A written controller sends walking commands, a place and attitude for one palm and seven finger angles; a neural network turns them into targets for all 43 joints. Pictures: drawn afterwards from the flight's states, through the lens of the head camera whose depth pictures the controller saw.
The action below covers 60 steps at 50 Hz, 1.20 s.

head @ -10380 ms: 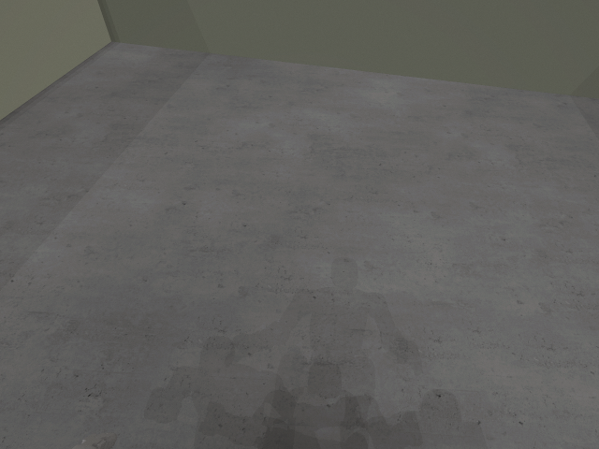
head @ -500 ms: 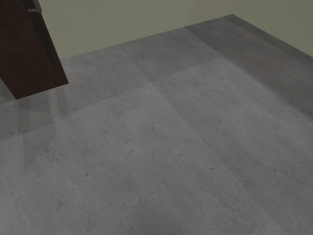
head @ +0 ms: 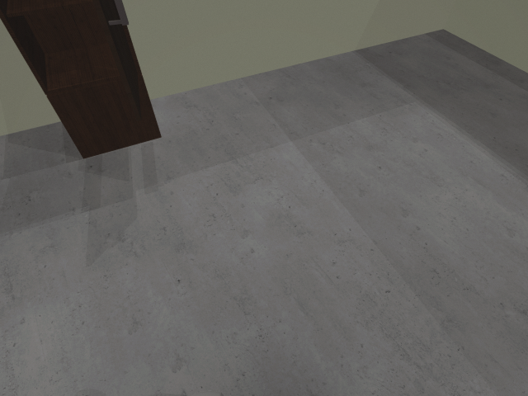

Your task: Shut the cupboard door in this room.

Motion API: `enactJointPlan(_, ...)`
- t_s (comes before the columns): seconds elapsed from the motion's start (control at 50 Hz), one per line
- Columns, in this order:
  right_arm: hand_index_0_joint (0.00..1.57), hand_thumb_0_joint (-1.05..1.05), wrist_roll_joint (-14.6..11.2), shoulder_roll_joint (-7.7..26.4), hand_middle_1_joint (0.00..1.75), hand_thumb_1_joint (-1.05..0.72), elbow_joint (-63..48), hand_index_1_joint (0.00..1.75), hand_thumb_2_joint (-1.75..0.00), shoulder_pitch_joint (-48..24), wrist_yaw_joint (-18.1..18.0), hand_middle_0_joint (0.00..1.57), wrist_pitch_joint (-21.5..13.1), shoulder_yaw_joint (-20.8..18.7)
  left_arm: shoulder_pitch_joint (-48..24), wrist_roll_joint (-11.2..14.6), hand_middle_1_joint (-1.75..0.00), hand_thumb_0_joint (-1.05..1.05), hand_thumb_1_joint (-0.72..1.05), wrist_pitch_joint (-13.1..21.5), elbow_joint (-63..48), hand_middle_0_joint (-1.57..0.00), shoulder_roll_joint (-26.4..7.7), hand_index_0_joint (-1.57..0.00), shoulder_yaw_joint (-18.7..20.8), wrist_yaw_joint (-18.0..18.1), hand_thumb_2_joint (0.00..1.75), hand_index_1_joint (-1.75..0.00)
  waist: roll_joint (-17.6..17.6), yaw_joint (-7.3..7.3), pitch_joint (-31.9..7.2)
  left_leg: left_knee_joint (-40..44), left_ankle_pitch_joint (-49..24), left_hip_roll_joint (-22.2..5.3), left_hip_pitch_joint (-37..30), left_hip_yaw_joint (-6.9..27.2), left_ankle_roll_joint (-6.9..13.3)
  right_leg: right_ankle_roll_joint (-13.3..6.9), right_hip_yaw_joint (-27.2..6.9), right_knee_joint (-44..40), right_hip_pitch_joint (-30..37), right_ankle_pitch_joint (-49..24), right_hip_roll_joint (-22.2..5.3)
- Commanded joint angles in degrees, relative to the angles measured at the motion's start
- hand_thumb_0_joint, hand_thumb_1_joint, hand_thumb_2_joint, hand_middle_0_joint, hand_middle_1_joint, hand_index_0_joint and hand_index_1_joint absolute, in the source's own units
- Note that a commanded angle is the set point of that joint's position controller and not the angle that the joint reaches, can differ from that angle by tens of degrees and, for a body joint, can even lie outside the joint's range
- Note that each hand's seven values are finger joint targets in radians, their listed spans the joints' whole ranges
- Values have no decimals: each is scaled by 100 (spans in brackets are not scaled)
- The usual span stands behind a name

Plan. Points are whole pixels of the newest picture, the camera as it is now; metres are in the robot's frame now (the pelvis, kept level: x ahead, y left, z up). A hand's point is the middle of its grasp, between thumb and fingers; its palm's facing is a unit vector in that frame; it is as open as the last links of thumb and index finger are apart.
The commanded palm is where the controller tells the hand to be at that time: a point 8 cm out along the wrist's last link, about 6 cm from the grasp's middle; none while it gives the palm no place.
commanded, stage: turn or walk to find it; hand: left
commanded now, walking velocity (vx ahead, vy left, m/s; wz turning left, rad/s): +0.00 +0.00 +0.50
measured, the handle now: (111, 1) +1.17 +0.57 +0.08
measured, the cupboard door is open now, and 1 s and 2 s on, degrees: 81 81 81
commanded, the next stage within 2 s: stand and wait in 0.26 s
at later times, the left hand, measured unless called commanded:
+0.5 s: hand out of the picture +0.04 +0.21 -0.15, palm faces +0.17 -0.95 -0.28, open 7.4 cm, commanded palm none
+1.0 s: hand out of the picture -0.11 +0.17 -0.18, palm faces +0.31 -0.93 -0.20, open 7.4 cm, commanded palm none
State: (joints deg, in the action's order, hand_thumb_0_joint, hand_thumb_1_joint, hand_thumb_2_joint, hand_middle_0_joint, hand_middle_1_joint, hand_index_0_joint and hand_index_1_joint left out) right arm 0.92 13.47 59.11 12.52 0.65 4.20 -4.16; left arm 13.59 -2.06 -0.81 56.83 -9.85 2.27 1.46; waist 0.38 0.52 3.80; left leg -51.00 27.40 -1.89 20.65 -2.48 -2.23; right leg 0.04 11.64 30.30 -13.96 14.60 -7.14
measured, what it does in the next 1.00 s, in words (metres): steps on the spot: left foot, then right foot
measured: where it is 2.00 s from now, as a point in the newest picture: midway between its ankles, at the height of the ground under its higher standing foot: outside the picture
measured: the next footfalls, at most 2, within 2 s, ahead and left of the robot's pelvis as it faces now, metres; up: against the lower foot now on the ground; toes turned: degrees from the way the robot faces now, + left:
left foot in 0.10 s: +0.02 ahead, +0.14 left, +0.00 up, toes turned +8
right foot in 0.48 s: +0.03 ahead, -0.10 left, +0.00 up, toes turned +5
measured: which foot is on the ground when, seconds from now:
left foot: up 0.00-0.08, down 0.10-0.50, up 0.52-0.84, down 0.86-1.00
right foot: down 0.00-0.08, up 0.10-0.46, down 0.48-1.00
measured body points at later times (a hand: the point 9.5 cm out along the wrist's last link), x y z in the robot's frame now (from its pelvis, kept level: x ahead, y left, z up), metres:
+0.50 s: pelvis -0.02 +0.00 -0.01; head +0.00 -0.02 +0.44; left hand +0.03 +0.26 -0.13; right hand +0.07 -0.23 -0.16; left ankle -0.01 +0.13 -0.74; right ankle -0.01 -0.11 -0.74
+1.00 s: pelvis -0.04 +0.00 +0.00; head -0.03 +0.02 +0.45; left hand -0.13 +0.22 -0.16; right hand +0.07 -0.21 -0.15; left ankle -0.09 +0.12 -0.74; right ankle -0.02 -0.11 -0.73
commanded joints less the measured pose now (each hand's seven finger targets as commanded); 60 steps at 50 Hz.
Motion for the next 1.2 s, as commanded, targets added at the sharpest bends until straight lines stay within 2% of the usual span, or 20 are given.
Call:
enactJointPlan(0.0, 20, 0, -54, 151, 30, -90, -555, 30, -90, -88, -10, 20, -259, -1, 144, 27, -30, 0, 90, 59, -293, -20, -1350, -20, 372, 48, 90, -30, 947, 75, -583, 1407, -347, 10, -196, -264, -6, -658, -855, -541, 608, -1666, -1415)
enactJointPlan(0.04, 20, 0, -17, 396, 30, -90, -455, 30, -90, 388, -9, 20, -335, -36, 66, 126, -30, 0, 90, -21, -380, -20, -1207, -20, 350, 18, 90, -30, 146, -177, -757, 2759, -1569, -167, -1307, 12, 108, -131, -352, 437, -173, -892, -1090)
enactJointPlan(0.06, 20, 0, 32, 959, 30, -90, -526, 30, -90, 473, -26, 20, -383, -158, 114, 171, -30, 0, 90, -69, -564, -20, -854, -20, 301, -20, 90, -30, -1503, -212, -635, 3321, -2454, -1441, -1715, 1868, 630, 318, -57, 1607, -1465, 737, -322)
enactJointPlan(0.08, 20, 0, 40, 1356, 30, -90, -516, 30, -90, 664, -53, 20, -337, -240, -300, 121, -30, 0, 90, -105, -792, -20, -721, -20, 203, -37, 90, -30, -1837, -389, -460, 3586, -3030, -2174, -1342, 2541, 1188, 403, -377, 2527, -1825, 2103, 14)
enactJointPlan(0.1, 20, 0, 52, 1299, 30, -90, -459, 30, -90, 698, -102, 20, -355, -249, -558, 96, -30, 0, 90, -168, -826, -20, -743, -20, 209, -3, 90, -30, -1692, -434, -526, 3612, -2516, -2108, -1076, 2601, 1303, 369, -810, 3064, -1844, 2004, -21)
enactJointPlan(0.18, 20, 0, 48, 857, 30, -90, -632, 30, -90, -51, -161, 20, -399, -82, -459, 113, -30, 0, 90, -116, -579, -20, -783, -20, 237, -94, 90, -30, -914, -102, -211, 3415, -2692, -1187, -795, 1558, 1045, 398, -989, 3218, -1663, 901, 77)
enactJointPlan(0.32, 20, 0, 59, 811, 30, -90, -557, 30, -90, 283, -169, 20, -375, -119, -594, 144, -30, 0, 90, -89, -644, -20, -599, -20, 125, -47, 90, -30, -786, -268, -601, 3225, -3270, -1215, -1437, 1747, 1228, 406, -978, 1964, -1234, 1182, 329)
enactJointPlan(0.42, 20, 0, 25, 687, 30, -90, -496, 30, -90, 18, -150, 20, -360, -85, 113, 165, -30, 0, 90, 31, -321, -20, -571, -20, 57, -1, 90, -30, -793, 53, -731, 2798, -3139, -886, -895, 1554, 923, 316, -787, -258, 264, 115, 495)
enactJointPlan(0.46, 20, 0, -67, 251, 30, -90, -556, 30, -90, 99, -101, 20, -368, -30, 267, 82, -30, 0, 90, 139, -252, -20, -1112, -20, 143, 64, 90, -30, 592, 50, -668, 1765, -1614, -118, 339, 845, 311, -23, -1970, -1244, 1313, -624, -686)
enactJointPlan(0.5, 20, 0, 14, 370, 30, -90, -741, 30, -90, -222, -109, 20, -179, -72, 234, 95, -30, 0, 90, 151, -407, -20, -1432, -20, 271, 72, 90, -30, 1653, 199, -247, 63, 478, 227, 701, 679, 101, -871, -2912, -1696, 244, -728, -1821)
enactJointPlan(0.54, 20, 0, 15, 367, 30, -90, -529, 30, -90, -172, -72, 20, -127, -108, -174, 101, -30, 0, 90, 132, -447, -20, -1116, -20, 198, 61, 90, -30, 771, -47, 190, -1015, -54, 163, 767, 724, 124, -891, -2343, -1643, -148, -615, -1314)
enactJointPlan(0.6, 20, 0, -1, 218, 30, -90, -309, 30, -90, 171, -47, 20, -130, -76, -258, 93, -30, 0, 90, 177, -437, -20, -878, -20, 138, 51, 90, -30, 728, -180, -26, -1156, -549, 92, 570, 523, 20, -657, -1501, -1406, 42, -1247, -889)
enactJointPlan(0.72, 20, 0, -36, 53, 30, -90, -282, 30, -90, -275, -114, 20, -245, 90, 472, 45, -30, 0, 90, 188, -9, -20, -973, -20, 142, 44, 90, -30, 887, 212, -307, 787, -141, 10, 94, 111, -33, -921, -1606, -1085, 813, -2523, -949)
enactJointPlan(0.78, 20, 0, -51, 11, 30, -90, -83, 30, -90, -24, -168, 20, -319, 168, 443, 91, -30, 0, 90, 174, 208, -20, -982, -20, 111, 55, 90, -30, 952, 74, -558, 2091, -855, 31, -648, -28, -6, -737, -1463, -766, 851, -2761, -772)
enactJointPlan(0.84, 20, 0, -21, 389, 30, -90, 133, 30, -90, 214, -198, 20, -473, 155, 467, 177, -30, 0, 90, 113, 265, -20, -637, -20, 35, 38, 90, -30, -308, 33, -688, 2930, -3101, -729, -1837, 649, 316, -75, -958, -217, -19, -1328, -155)
enactJointPlan(0.9, 20, 0, -22, 565, 30, -90, 131, 30, -90, -115, -250, 20, -423, 129, 192, 179, -30, 0, 90, 5, 335, -20, -509, -20, -27, 19, 90, -30, -1271, 25, -187, 3317, -3187, -1179, -1009, 1197, 712, 217, -517, 148, 38, 139, 166)
enactJointPlan(1.04, 20, 0, -30, 562, 30, -90, -67, 30, -90, -352, -237, 20, -385, 62, 571, 131, -30, 0, 90, 27, 451, -20, -595, -20, 24, 1, 90, -30, -694, 153, -246, 2828, -3138, -853, -620, 1181, 747, 229, -715, -114, 255, -57, 138)
enactJointPlan(1.1, 20, 0, -44, 214, 30, -90, -306, 30, -90, -319, -178, 20, -284, 57, 636, 67, -30, 0, 90, 83, 339, -20, -1127, -20, 188, 30, 90, -30, 1378, 188, -145, 1239, -1073, 172, 377, 133, 174, -469, -1974, -1288, 690, -580, -1276)
enactJointPlan(1.14, 20, 0, -10, 297, 30, -90, -392, 30, -90, -548, -142, 20, -220, -8, 608, 54, -30, 0, 90, 99, 203, -20, -1070, -20, 197, 60, 90, -30, 1008, 280, -95, -448, 242, 28, 543, 395, 172, -1044, -2191, -1555, 244, -884, -1764)
enactJointPlan(1.18, 20, 0, -40, 115, 30, -90, -336, 30, -90, -368, -99, 20, -228, 24, 216, 19, -30, 0, 90, 128, 82, -20, -1015, -20, 185, 65, 90, -30, 701, 72, -133, -508, 160, -48, 386, 309, 135, -936, -1507, -1276, 195, -1550, -1484)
